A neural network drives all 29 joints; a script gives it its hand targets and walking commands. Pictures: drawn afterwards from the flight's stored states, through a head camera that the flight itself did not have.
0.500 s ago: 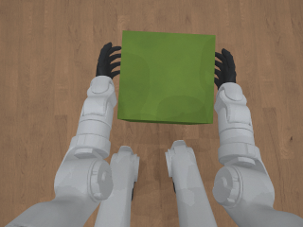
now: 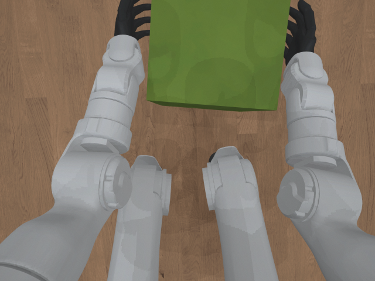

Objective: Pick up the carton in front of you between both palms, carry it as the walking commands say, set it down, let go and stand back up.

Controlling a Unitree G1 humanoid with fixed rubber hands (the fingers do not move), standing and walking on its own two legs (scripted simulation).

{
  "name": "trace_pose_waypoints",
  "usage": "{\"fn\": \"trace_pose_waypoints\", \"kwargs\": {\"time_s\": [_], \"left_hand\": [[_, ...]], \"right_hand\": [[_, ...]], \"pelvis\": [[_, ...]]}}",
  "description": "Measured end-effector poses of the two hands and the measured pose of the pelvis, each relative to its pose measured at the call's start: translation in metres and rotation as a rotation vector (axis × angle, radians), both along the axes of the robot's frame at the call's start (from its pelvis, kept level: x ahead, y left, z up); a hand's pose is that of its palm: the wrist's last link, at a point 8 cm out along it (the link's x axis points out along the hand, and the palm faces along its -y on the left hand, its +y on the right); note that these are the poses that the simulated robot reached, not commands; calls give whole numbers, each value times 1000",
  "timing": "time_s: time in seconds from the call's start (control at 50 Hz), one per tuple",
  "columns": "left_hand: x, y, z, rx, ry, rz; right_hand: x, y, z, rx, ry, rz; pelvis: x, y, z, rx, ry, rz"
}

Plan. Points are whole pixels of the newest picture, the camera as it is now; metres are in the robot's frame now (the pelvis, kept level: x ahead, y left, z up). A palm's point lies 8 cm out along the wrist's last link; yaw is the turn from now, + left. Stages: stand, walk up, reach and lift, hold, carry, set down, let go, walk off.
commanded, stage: set down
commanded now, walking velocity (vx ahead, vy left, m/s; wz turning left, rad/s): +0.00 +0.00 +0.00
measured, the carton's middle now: (209, 59) +0.50 -0.08 -0.22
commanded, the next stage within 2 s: none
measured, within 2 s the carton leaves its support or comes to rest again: rests again in 1.24 s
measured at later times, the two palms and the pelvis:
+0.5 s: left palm (131, 42) +0.53 +0.07 -0.19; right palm (286, 58) +0.48 -0.23 -0.19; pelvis +0.01 +0.00 -0.03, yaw +0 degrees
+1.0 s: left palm (129, 44) +0.54 +0.08 -0.21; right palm (280, 61) +0.48 -0.23 -0.21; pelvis +0.00 +0.01 -0.04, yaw +0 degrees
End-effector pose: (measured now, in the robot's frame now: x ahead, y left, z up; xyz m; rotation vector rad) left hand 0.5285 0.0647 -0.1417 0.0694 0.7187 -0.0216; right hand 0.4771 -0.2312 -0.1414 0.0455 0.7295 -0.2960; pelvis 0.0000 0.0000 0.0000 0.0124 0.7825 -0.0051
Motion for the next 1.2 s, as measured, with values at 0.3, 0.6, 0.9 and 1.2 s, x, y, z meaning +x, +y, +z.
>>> {"fn": "trace_pose_waypoints", "kwargs": {"time_s": [0.3,0.6,0.9,1.2], "left_hand": [[7,0,-37,7,22,-14],[3,6,-53,31,62,-41],[7,11,-66,27,75,-69],[7,13,-68,13,60,-106]], "right_hand": [[9,0,-33,-4,24,0],[-1,4,-52,-3,74,33],[0,6,-66,13,84,60],[-1,4,-69,27,61,74]], "pelvis": [[6,-2,-29,-11,-53,13],[5,3,-34,-17,-79,18],[5,5,-42,-23,-104,21],[-3,6,-46,-27,-140,16]]}}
